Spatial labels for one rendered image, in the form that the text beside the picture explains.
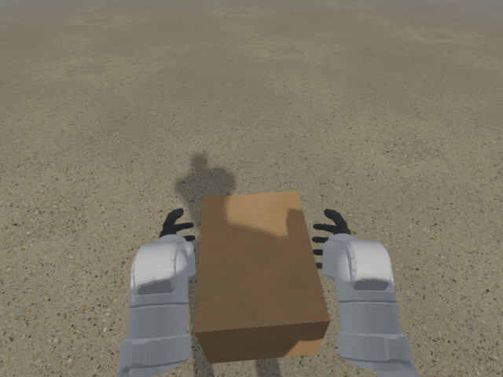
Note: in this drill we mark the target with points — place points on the robot right hand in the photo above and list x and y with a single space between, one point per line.
340 228

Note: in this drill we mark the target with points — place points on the carton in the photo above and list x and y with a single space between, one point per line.
259 294

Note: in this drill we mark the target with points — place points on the robot left hand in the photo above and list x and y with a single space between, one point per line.
170 228

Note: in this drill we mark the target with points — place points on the left robot forearm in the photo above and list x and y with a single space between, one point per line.
156 330

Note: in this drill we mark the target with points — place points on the right robot forearm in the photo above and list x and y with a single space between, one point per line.
370 335

